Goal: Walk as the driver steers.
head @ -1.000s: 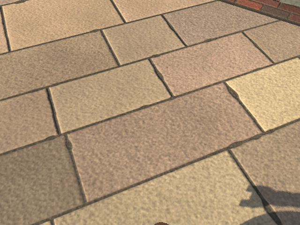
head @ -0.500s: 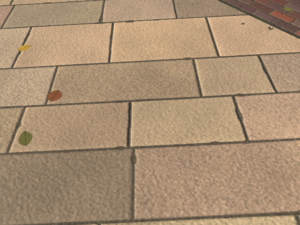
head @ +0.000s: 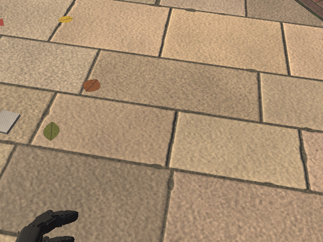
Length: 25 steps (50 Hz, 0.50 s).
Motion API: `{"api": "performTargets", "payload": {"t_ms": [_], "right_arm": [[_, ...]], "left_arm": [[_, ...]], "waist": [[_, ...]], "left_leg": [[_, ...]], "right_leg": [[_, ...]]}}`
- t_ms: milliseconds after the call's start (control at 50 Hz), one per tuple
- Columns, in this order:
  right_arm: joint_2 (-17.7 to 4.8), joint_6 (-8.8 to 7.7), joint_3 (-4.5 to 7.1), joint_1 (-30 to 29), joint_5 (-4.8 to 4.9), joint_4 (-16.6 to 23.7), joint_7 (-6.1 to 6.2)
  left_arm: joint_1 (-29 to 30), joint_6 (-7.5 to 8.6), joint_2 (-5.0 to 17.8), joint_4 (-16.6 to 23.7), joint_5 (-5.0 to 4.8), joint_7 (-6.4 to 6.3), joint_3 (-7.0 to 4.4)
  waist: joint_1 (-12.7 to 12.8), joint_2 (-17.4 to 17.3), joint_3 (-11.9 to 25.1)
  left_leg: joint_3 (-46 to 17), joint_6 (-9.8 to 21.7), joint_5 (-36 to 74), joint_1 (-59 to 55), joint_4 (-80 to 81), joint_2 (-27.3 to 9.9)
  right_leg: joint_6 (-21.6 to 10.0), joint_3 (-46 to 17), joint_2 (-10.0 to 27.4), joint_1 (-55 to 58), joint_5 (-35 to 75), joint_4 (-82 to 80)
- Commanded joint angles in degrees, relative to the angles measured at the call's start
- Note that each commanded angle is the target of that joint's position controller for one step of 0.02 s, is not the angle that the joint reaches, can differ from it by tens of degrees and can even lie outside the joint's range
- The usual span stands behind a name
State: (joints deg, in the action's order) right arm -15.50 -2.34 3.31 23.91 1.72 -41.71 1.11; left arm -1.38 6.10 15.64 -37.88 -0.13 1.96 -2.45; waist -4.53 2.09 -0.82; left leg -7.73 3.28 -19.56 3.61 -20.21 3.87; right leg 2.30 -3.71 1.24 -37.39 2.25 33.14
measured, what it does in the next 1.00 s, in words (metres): walks ahead, turning left: right foot, then left foot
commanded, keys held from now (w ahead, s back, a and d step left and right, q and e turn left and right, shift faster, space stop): w+q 0.74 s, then w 0.26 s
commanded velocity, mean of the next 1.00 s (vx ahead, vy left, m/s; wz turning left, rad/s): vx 0.49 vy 0.00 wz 0.54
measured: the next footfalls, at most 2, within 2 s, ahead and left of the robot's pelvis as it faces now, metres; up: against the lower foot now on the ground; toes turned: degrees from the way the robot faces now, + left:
right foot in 0.10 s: +0.25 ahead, -0.13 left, +0.00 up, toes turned +7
left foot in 0.62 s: +0.44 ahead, +0.21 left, +0.00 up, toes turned +25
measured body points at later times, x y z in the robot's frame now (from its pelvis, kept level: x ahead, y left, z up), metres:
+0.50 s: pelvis +0.26 +0.00 +0.00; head +0.29 +0.02 +0.45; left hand +0.21 +0.30 -0.12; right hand +0.54 -0.17 -0.08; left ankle +0.38 +0.20 -0.69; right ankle +0.21 -0.13 -0.74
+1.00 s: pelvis +0.52 +0.15 +0.00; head +0.54 +0.17 +0.45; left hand +0.59 +0.47 -0.08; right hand +0.72 -0.06 -0.10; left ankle +0.41 +0.19 -0.74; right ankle +0.77 +0.11 -0.70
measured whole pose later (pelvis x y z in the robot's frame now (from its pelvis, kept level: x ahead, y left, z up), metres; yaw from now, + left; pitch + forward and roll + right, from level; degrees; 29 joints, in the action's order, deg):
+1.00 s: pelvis +0.52 +0.15 +0.00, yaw +31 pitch +1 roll +1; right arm -16.2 -3.5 2.9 19.5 0.8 -40.5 0.0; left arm -2.9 5.1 16.3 -41.1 -0.2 1.9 -1.5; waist -4.1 2.7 -1.7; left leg -5.1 3.9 -16.4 3.7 -19.1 5.5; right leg 2.1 -2.7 4.2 -36.0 4.8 33.7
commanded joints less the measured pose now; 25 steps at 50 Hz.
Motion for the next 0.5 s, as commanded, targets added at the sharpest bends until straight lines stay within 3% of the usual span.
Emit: {"api": "performTargets", "payload": {"t_ms": [20, 60, 80, 100, 120, 140, 160, 180, 200, 220, 280, 360, 420, 500], "right_arm": [[-10.6, -0.55, 3.26, -0.6, 0.50, 2.7, 0.63], [-10.5, 0.01, 3.49, -1.0, 0.06, 2.7, 0.54], [-9.4, 0.15, 3.12, -1.6, -0.18, 3.1, 0.34], [-7.2, 0.18, 2.15, -3.0, -0.85, 4.6, 0.01], [-2.3, -0.26, 0.77, 3.9, -0.11, 5.6, -0.04], [-4.7, -0.69, 0.64, 5.9, 0.67, 5.7, -0.11], [-9.4, -0.49, 2.08, 1.0, 1.37, 5.7, -0.20], [-10.2, -0.20, 2.17, -3.9, 0.71, 6.7, -0.19], [-9.4, -0.11, 2.20, -6.7, -0.28, 7.6, -0.31], [-8.5, 0.26, 2.38, -6.7, -0.38, 7.7, -0.54], [-5.1, 1.65, 1.69, -5.9, -0.04, 7.6, -0.82], [-4.7, 1.59, 1.28, -9.9, -0.65, 8.5, -1.14], [-3.9, 0.82, 0.78, -15.4, -0.50, 9.4, -2.29], [-3.7, 0.71, 0.52, -21.9, -0.17, 11.9, -3.68]], "left_arm": [[5.6, 1.28, 6.2, 5.1, -0.54, 0.39, -1.77], [2.1, 1.55, 7.5, 4.5, -0.49, 0.15, -2.60], [-3.4, 1.69, 8.9, 3.2, -0.22, -0.24, -3.57], [-12.2, 1.80, 11.0, 2.3, 0.64, -0.67, -4.33], [-20.3, 1.17, 15.5, 0.9, 1.67, -1.14, -5.51], [-20.3, 0.79, 12.2, 0.6, 0.57, -0.66, -4.55], [-17.1, 0.21, 8.1, 1.2, 0.02, -1.17, -3.49], [-13.9, -0.37, 6.8, 1.3, 0.08, -1.57, -3.00], [-11.6, -0.64, 5.8, 0.8, 0.52, -1.66, -2.64], [-10.0, -0.45, 4.8, 0.5, 1.00, -1.76, -2.29], [-8.3, 0.53, 5.3, -1.2, 0.57, -1.75, -2.68], [-9.2, 0.82, 8.0, -3.4, 0.65, -1.86, -3.55], [-10.0, 0.22, 9.3, -4.4, 0.29, -2.07, -3.74], [-13.6, -1.01, 11.8, -6.2, -0.81, -1.97, -4.44]], "waist": [[1.8, -8.5, -0.9], [3.7, -9.9, 0.5], [6.6, -9.5, 4.0], [11.0, -7.8, 12.0], [10.2, 7.0, 23.0], [9.1, 15.8, 25.5], [9.8, 9.4, 15.7], [9.3, 4.5, 8.9], [7.9, 2.1, 4.3], [6.1, 3.1, 2.4], [4.1, 4.1, -0.2], [4.5, 1.1, -0.9], [6.6, 0.5, -2.2], [9.0, 0.4, -4.3]], "left_leg": [[-12.0, 7.2, 17.3, 3.5, 3.0, -14.0], [-13.3, 6.0, 24.7, 2.0, -1.5, -13.8], [-11.7, 4.5, 31.3, 2.7, -8.2, -10.9], [-9.7, 2.6, 27.4, 9.4, -21.5, -7.5], [-3.1, -2.1, 6.7, 30.1, -44.5, 0.5], [-4.0, -2.6, -13.7, 38.3, -54.3, -0.2], [-3.3, -2.8, -9.2, 42.3, -58.1, -3.8], [-0.3, -2.8, -4.7, 41.7, -57.3, -6.2], [0.4, -2.5, -1.9, 39.8, -54.6, -8.0], [0.3, -2.3, -0.2, 37.0, -52.5, -9.7], [1.6, -2.7, 1.9, 34.7, -49.0, -11.0], [1.4, -3.9, 11.9, 37.6, -39.9, -11.7], [4.4, -3.5, 19.8, 35.4, -28.9, -10.9], [7.8, -1.6, 18.5, 34.4, -19.7, -10.0]], "right_leg": [[-1.5, -0.3, -1.4, 7.6, 0.6, -4.3], [-3.4, 1.1, -2.2, 13.6, -4.5, -5.3], [-5.0, 2.3, -2.4, 22.2, -4.7, -7.2], [-8.3, -2.6, 3.5, 37.8, -6.0, -4.7], [-16.9, -25.9, 18.4, 61.9, -17.2, -6.0], [-18.4, -42.0, 23.3, 62.9, -28.6, -13.9], [-16.0, -34.7, 21.4, 54.9, -34.4, -15.7], [-14.3, -26.2, 19.4, 45.9, -29.0, -16.4], [-13.8, -20.5, 17.1, 37.7, -22.7, -18.1], [-13.2, -15.9, 15.2, 32.4, -18.7, -19.8], [-13.8, -7.1, 14.0, 25.9, -12.8, -24.0], [-14.3, 0.5, 14.5, 28.4, -6.0, -25.6], [-12.4, 7.0, 12.9, 30.2, -3.3, -25.2], [-10.9, 10.4, 14.6, 36.1, -3.1, -24.3]]}}
Keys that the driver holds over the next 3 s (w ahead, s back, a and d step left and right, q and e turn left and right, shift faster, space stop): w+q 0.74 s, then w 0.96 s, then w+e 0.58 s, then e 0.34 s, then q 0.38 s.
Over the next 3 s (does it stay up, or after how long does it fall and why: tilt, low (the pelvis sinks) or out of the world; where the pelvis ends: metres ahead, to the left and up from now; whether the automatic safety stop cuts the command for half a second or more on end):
stays up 1.38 0.55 -0.01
